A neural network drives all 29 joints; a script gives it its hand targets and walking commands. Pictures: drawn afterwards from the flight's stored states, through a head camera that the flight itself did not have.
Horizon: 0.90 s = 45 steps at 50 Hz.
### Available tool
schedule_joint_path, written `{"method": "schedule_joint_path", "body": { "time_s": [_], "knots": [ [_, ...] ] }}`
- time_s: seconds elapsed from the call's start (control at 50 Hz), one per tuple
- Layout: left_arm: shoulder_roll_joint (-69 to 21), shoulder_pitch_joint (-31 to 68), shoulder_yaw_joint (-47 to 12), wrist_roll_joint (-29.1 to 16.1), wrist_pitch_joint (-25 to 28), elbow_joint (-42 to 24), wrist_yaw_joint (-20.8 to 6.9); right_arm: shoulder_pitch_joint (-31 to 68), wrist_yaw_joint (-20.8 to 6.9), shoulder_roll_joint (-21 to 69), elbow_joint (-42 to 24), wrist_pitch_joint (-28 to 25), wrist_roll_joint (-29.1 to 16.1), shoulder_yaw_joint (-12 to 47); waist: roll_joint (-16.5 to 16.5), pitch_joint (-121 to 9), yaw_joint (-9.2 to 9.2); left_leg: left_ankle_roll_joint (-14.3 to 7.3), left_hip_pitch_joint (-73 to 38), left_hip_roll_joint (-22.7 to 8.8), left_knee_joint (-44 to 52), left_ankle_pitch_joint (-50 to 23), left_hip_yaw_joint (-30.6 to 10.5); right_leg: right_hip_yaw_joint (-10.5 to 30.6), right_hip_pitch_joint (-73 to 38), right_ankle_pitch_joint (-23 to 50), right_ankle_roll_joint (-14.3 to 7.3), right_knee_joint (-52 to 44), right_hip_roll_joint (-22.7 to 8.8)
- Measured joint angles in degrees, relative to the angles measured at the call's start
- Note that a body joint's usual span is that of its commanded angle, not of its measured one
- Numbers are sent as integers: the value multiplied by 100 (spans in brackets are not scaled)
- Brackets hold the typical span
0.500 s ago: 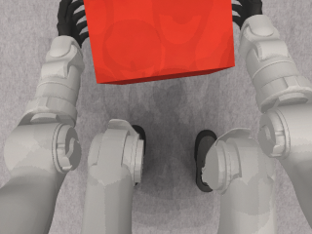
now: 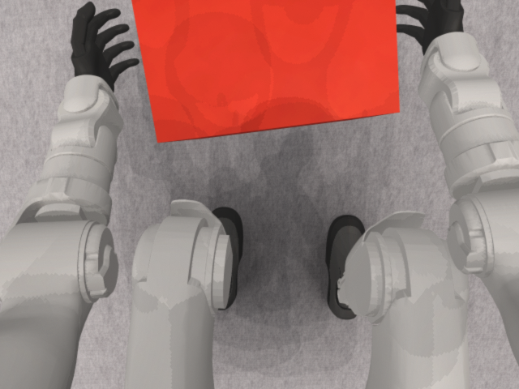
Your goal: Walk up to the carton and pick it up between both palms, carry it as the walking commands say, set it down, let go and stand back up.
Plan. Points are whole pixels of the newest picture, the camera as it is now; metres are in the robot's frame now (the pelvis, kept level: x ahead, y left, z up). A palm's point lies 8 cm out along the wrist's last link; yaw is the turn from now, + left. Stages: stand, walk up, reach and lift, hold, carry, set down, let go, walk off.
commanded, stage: set down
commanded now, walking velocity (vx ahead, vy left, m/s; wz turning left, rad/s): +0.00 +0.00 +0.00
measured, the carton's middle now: (267, 61) +0.51 +0.04 -0.25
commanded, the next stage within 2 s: let go in 1.52 s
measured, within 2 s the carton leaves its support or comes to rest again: neither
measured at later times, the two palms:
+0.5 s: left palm (25, 51) +0.48 +0.28 -0.09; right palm out of the picture +0.55 -0.17 -0.09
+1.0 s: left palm out of the picture +0.48 +0.28 +0.07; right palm out of the picture +0.55 -0.19 +0.07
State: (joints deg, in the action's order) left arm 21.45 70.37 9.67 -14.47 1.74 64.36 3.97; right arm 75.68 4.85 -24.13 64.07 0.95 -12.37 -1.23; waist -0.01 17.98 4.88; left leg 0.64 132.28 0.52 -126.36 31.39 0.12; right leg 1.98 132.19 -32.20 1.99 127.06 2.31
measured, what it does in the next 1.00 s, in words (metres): rises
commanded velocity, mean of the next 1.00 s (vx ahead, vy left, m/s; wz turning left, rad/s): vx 0.00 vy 0.00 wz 0.00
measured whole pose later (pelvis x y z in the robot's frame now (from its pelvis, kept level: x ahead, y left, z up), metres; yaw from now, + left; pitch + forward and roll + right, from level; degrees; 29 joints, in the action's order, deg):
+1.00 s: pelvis +0.02 -0.01 +0.17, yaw +1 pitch +47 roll +0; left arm 20.3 54.2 17.9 -8.9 -9.2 42.6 -3.3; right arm 61.0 -1.2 -22.5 46.7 11.5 -5.0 -11.4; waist 1.5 -4.7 4.6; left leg 1.1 113.5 1.1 -93.0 26.7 -1.5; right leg 0.8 112.6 -28.4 0.7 93.7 1.4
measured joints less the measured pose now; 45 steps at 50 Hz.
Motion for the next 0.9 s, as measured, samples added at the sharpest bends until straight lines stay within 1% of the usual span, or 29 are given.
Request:
{"method": "schedule_joint_path", "body": {
  "time_s": [0.16,0.28,0.36,0.46,0.54,0.72,0.9],
  "knots": [
    [122,-117,70,-54,-116,-283,-83,-65,-84,-172,-187,95,-16,-48,10,123,12,-16,-41,-24,-66,-10,1,-24,-53,-9,-24,73,-33],
    [113,-370,165,-22,-295,-978,-98,-254,-75,-169,-700,249,47,-178,39,-5,5,17,-81,17,-11,-10,-59,-90,-132,-50,-68,18,-85],
    [84,-587,241,70,-474,-1381,-117,-422,-82,-74,-974,410,189,-324,78,-282,1,46,-178,46,160,4,-107,-135,-253,-84,-99,-158,-110],
    [63,-833,381,224,-637,-1599,-204,-561,-172,48,-1023,546,430,-570,108,-738,-31,67,-348,75,551,-18,-136,-157,-438,-83,-125,-543,-133],
    [37,-970,482,320,-732,-1682,-289,-683,-265,86,-1054,620,541,-713,121,-1072,-44,74,-501,80,945,-76,-149,-164,-590,-28,-138,-934,-134],
    [-49,-1141,685,470,-929,-1878,-472,-963,-413,101,-1354,834,640,-864,125,-1655,-21,73,-873,52,1859,-242,-160,-153,-943,162,-146,-1852,-97],
    [-89,-1426,800,527,-1075,-2115,-651,-1281,-522,131,-1693,1037,701,-950,134,-2081,-13,57,-1450,46,2784,-379,-157,-124,-1517,304,-138,-2779,-82]
  ]
}}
